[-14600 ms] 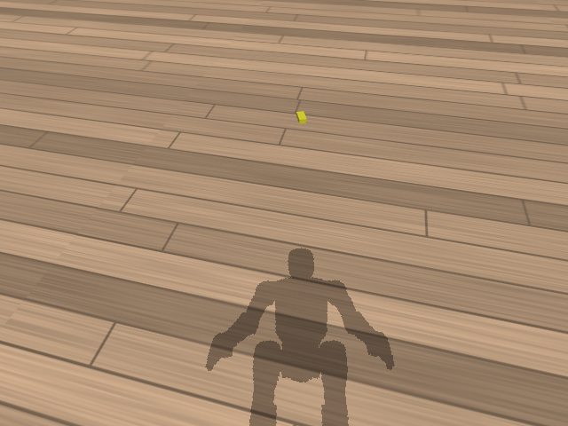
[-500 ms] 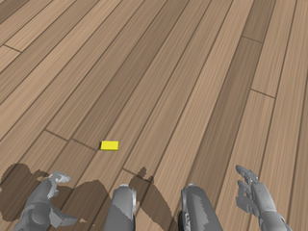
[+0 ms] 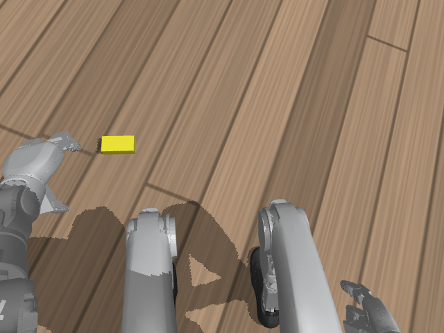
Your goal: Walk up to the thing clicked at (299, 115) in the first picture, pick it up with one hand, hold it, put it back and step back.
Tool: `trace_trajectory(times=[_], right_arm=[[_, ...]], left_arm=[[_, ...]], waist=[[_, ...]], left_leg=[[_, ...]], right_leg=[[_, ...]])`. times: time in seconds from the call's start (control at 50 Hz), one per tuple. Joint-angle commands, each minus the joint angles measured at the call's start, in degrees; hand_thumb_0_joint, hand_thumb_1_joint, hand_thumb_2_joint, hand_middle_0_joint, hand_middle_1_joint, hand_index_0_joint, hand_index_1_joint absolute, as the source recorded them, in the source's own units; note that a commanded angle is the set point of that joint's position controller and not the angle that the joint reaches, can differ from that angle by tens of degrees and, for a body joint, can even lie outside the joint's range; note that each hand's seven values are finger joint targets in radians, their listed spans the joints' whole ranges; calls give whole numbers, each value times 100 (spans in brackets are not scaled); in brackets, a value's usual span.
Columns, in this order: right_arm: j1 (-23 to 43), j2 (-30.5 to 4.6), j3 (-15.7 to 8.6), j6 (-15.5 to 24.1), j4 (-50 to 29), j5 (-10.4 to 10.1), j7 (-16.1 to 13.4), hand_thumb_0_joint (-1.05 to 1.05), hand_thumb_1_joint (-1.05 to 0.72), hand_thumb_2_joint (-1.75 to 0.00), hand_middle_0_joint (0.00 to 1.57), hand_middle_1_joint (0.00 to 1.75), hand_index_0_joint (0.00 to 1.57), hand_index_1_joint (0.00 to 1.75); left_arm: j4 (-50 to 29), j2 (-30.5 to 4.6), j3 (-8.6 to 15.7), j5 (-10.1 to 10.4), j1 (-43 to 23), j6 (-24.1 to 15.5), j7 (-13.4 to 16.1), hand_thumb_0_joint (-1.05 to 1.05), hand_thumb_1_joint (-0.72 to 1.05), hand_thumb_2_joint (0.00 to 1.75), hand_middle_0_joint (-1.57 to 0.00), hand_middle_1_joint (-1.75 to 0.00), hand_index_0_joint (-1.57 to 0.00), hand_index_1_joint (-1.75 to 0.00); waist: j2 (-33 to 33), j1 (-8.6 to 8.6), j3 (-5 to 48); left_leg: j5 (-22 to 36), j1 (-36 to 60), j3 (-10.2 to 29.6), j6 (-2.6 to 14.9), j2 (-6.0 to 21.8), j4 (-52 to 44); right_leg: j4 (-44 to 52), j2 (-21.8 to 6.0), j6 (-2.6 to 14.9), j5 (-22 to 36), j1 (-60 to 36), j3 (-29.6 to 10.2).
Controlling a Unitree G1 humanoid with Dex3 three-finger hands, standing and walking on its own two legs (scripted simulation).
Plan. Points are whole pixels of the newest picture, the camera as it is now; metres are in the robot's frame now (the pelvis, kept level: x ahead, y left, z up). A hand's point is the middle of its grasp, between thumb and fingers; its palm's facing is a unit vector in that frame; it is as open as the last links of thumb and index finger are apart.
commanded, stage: rise first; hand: left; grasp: from above
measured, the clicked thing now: (119, 145) +0.55 +0.28 -0.39
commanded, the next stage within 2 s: none
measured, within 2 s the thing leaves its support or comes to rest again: neither
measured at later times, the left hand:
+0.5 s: hand (71, 162) +0.44 +0.33 -0.21, palm faces -0.49 -0.02 -0.87, open 13.0 cm
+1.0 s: hand (82, 154) +0.48 +0.32 -0.26, palm faces -0.48 -0.03 -0.88, open 13.1 cm
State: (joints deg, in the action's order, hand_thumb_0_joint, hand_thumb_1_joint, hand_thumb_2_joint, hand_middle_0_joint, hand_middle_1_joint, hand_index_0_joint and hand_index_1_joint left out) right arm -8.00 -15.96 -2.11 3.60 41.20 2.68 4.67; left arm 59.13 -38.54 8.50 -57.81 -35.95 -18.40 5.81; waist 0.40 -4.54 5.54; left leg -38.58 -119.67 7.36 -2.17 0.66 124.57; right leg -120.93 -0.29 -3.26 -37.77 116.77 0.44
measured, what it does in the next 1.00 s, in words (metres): lowers itself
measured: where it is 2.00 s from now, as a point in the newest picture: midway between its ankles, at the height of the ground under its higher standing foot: (216, 306)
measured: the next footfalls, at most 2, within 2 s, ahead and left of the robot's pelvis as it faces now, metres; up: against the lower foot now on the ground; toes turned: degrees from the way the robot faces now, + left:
none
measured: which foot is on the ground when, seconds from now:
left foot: down 0.00-1.00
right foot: down 0.00-1.00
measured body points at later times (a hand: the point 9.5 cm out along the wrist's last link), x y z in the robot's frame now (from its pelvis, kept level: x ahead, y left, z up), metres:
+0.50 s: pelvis +0.00 +0.01 -0.06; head +0.23 +0.09 +0.32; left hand +0.46 +0.33 -0.16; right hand +0.06 -0.27 -0.17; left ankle +0.08 +0.13 -0.37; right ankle +0.10 -0.14 -0.37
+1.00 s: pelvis +0.01 +0.01 -0.08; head +0.26 +0.09 +0.28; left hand +0.50 +0.32 -0.21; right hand +0.06 -0.26 -0.18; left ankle +0.08 +0.13 -0.37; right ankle +0.10 -0.14 -0.37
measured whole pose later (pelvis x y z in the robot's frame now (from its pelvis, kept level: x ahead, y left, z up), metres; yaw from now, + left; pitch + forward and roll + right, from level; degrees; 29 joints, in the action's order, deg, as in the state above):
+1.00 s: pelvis +0.01 +0.01 -0.08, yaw -4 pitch +34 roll -11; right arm -6.6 -15.0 4.7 -0.9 41.6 10.6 8.4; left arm 83.1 -50.5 7.9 -77.9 -55.3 -20.5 20.3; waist -1.9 -13.6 1.2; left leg -41.0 -134.6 10.4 -0.9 -0.8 141.3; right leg -134.5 0.8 -4.2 -40.0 128.9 1.5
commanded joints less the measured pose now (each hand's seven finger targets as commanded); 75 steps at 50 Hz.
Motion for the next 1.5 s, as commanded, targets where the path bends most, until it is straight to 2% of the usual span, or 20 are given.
trace_trajectory(times=[0.0,0.04,0.1,0.12,0.16,0.18,0.2,0.24,0.26,0.32,0.48,0.66,0.72,0.78,0.98,1.14,1.2,1.26,1.3,1.48], right_arm=[[-867,-1233,-375,-61,-241,107,-34,0,-87,-90,20,30,20,30],[-893,-1290,-358,-150,-190,151,-6,0,-87,-89,20,30,20,30],[-870,-1270,-305,-258,-216,228,39,0,-89,-90,20,30,20,30],[-982,-1344,-311,-298,-77,254,43,0,-89,-90,20,30,20,30],[-948,-1312,-290,-348,-96,303,62,0,-89,-90,20,30,20,30],[-867,-1281,-264,-353,-141,319,70,0,-89,-90,20,30,20,30],[-895,-1346,-269,-359,-82,342,79,0,-89,-90,20,30,20,30],[-930,-1388,-236,-373,-53,383,99,0,-89,-90,20,30,20,30],[-991,-1394,-212,-399,20,416,92,0,-89,-90,20,30,20,30],[-966,-1368,-176,-437,27,466,115,0,-90,-90,20,30,20,30],[-938,-1408,-44,-513,163,621,153,0,-90,-90,20,30,20,30],[-922,-1433,44,-453,113,754,220,0,-90,-90,20,30,20,30],[-922,-1435,61,-450,74,743,222,0,-90,-90,20,30,20,30],[-945,-1444,101,-444,64,787,250,0,-90,-90,20,30,20,30],[-1036,-1495,206,-506,-6,813,287,0,-90,-90,20,30,20,30],[-1022,-1544,300,-521,-32,837,304,0,-90,-90,20,30,20,30],[-1047,-1562,315,-502,-11,851,312,0,-90,-90,20,30,20,30],[-1061,-1568,333,-509,-20,867,327,0,-91,-90,20,30,20,30],[-1070,-1560,337,-491,-3,864,328,0,-91,-90,20,30,20,30],[-1076,-1623,441,-396,-28,891,327,0,-90,-90,20,30,20,30]], left_arm=[[-498,-2065,469,-408,-1881,-210,560,0,-34,89,-23,-81,-23,-82],[-136,-2207,577,-595,-1883,-199,736,0,-33,88,-25,-78,-24,-79],[-105,-2219,409,-868,-2357,-212,915,0,-33,87,-26,-76,-25,-77],[607,-2287,496,-1019,-2002,-142,972,0,-33,87,-26,-75,-25,-76],[386,-2399,436,-1121,-2479,-184,1040,0,-31,85,-28,-72,-26,-73],[239,-2297,260,-1186,-2763,-213,1050,0,-31,85,-28,-72,-26,-73],[687,-2214,203,-1265,-2584,-198,1060,0,-31,84,-28,-72,-26,-74],[607,-2367,230,-1329,-2880,-272,1122,0,-31,85,-26,-72,-25,-73],[1041,-2421,266,-1444,-2629,-245,1153,0,-30,84,-28,-71,-26,-72],[745,-2312,48,-1569,-3163,-362,1201,0,-31,84,-27,-72,-26,-73],[1336,-2570,117,-1915,-3293,-473,1464,0,-31,83,-27,-74,-26,-74],[1586,-2563,112,-1978,-3566,-307,1754,0,-33,84,-25,-76,-25,-77],[1474,-2763,182,-1955,-3656,-251,1773,0,-33,84,-26,-77,-25,-77],[1550,-2623,91,-1902,-3696,-202,1735,0,-34,85,-23,-80,-23,-80],[1570,-2851,176,-1850,-3521,-234,1644,0,-35,85,-23,-82,-23,-81],[1762,-2916,166,-1895,-3612,-338,1754,0,-35,86,-23,-81,-23,-81],[1732,-3029,240,-1903,-3617,-329,1807,0,-36,87,-22,-83,-22,-83],[1856,-2947,167,-1940,-3584,-322,1831,0,-43,93,-21,-82,-19,-84],[1891,-2879,120,-1918,-3676,-308,1855,0,-34,85,-23,-85,-23,-84],[1977,-3075,100,-1992,-3968,-252,1919,0,-33,83,-24,-84,-25,-84]], waist=[[1113,-88,3748],[1035,-125,3744],[1329,-210,3712],[1176,-254,3571],[1236,-303,3590],[1315,-327,3596],[1292,-444,3378],[1386,-467,3414],[1381,-481,3401],[1498,-595,3475],[1711,-711,3380],[1797,-840,3434],[1899,-737,3623],[1779,-901,3442],[1866,-901,3553],[1861,-1013,3304],[2000,-950,3385],[2031,-1039,3369],[1981,-1064,3265],[2091,-1194,3115]], left_leg=[[389,2615,-531,322,-106,-1355],[438,2555,-474,328,-117,-1248],[612,2466,-507,319,-149,-1098],[610,2331,-475,329,-149,-1029],[486,2212,-513,349,-177,-936],[461,2267,-502,342,-170,-910],[364,2185,-449,333,-156,-893],[303,2135,-402,323,-166,-833],[424,2184,-403,319,-167,-788],[547,2193,-410,316,-179,-634],[790,2195,-360,290,-151,-374],[1020,2079,-381,305,-152,-114],[1020,2099,-409,319,-167,-63],[976,1887,-387,339,-165,11],[1380,1982,-348,333,-150,168],[1068,1756,-322,332,-144,196],[1232,1873,-321,317,-145,198],[1346,1935,-282,306,-132,214],[1241,1868,-276,317,-125,221],[967,1712,-257,305,-126,197]], right_leg=[[1130,145,502,359,-1423,562],[985,142,498,383,-1270,619],[786,141,527,550,-1107,644],[716,144,517,558,-993,676],[695,140,518,447,-978,673],[669,137,525,441,-835,675],[603,134,513,393,-668,718],[492,128,508,376,-604,747],[455,132,511,458,-602,761],[389,147,517,558,-485,770],[76,174,500,755,-216,855],[-121,197,468,1001,-162,895],[-124,225,487,1012,-246,879],[-156,223,459,1022,-253,907],[-229,247,465,1296,-402,923],[-236,280,473,1100,-285,981],[-287,275,475,1203,-286,972],[-318,285,476,1276,-263,997],[-285,296,478,1218,-212,1010],[-268,293,472,1070,-220,1045]])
